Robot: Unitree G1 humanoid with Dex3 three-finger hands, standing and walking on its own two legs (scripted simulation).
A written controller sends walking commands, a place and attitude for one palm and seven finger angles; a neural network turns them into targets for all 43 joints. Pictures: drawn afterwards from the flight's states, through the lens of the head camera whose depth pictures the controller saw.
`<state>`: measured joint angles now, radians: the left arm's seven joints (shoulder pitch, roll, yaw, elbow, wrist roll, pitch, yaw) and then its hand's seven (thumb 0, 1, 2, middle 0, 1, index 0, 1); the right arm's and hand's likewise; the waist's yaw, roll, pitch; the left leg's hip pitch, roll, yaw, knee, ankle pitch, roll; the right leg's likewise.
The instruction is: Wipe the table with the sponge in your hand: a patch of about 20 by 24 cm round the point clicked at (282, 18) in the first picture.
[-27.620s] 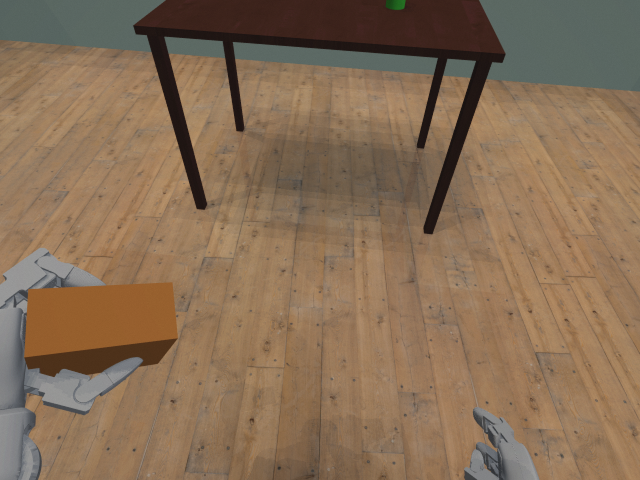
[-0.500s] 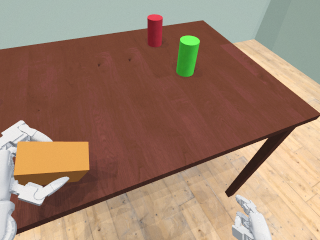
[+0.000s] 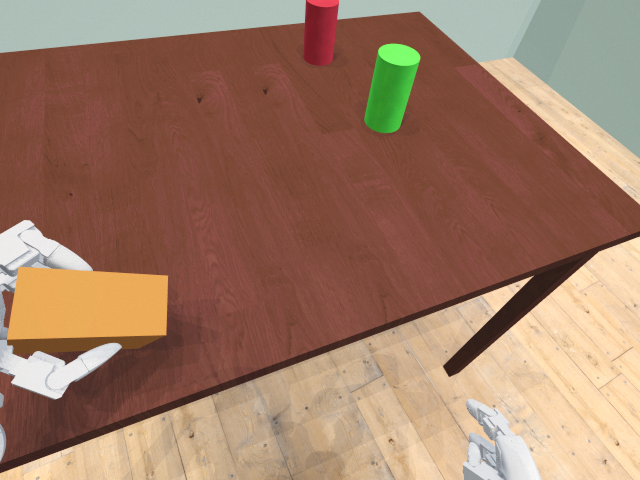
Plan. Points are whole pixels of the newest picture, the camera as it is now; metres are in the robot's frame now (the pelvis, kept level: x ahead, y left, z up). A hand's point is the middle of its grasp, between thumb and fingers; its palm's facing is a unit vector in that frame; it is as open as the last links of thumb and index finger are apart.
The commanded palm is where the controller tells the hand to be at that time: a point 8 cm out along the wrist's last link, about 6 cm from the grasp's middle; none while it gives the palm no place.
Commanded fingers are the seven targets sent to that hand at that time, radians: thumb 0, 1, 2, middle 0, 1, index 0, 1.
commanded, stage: come to a stop and stand still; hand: left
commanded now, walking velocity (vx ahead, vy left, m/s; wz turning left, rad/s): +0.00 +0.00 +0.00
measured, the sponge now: (110, 314) +0.24 +0.22 +0.12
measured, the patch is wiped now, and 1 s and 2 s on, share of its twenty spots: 0.00 0.00 0.00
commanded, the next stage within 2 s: look again from close up in 0.36 s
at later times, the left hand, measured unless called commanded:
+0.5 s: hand (60, 340) +0.20 +0.23 +0.16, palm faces +0.37 -0.86 -0.35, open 9.8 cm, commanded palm +0.14 +0.27 +0.18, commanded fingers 0.00 0.10 1.30 -1.20 -1.60 -1.20 -1.60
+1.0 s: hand (15, 301) +0.22 +0.26 +0.19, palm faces +0.43 -0.79 -0.43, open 9.8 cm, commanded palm +0.13 +0.26 +0.18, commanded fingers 0.00 0.10 1.30 -1.20 -1.60 -1.20 -1.60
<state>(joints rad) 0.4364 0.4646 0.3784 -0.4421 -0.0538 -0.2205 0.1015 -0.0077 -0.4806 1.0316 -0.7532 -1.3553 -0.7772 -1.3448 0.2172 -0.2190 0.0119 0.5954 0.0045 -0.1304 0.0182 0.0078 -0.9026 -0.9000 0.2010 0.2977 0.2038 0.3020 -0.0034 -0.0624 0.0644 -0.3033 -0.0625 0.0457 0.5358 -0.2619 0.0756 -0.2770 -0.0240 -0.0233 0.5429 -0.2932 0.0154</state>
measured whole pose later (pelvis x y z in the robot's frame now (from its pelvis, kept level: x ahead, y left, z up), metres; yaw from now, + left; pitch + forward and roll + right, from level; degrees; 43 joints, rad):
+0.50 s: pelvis -0.02 -0.01 +0.01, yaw -1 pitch -1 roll -1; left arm 0.43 0.35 0.34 -0.45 -0.05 -0.16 0.11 -0.01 -0.48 1.03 -0.75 -1.36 -0.77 -1.35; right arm 0.18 -0.22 0.03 0.56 0.02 -0.12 -0.03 0.01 -0.90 -0.90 0.20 0.30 0.21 0.30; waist 0.00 -0.01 0.03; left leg -0.25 -0.03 0.04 0.48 -0.21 0.06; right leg -0.20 0.01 -0.03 0.44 -0.21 0.00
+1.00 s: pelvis -0.03 -0.02 +0.01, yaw -1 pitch -1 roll -1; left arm 0.21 0.48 0.43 -0.29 -0.02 -0.24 0.07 -0.01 -0.48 1.03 -0.76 -1.35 -0.78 -1.34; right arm 0.22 -0.20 0.04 0.60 0.01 -0.16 -0.02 0.01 -0.90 -0.90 0.20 0.30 0.20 0.30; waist 0.05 -0.02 0.04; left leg -0.27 -0.01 0.04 0.48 -0.19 0.04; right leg -0.23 0.03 -0.03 0.43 -0.18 -0.02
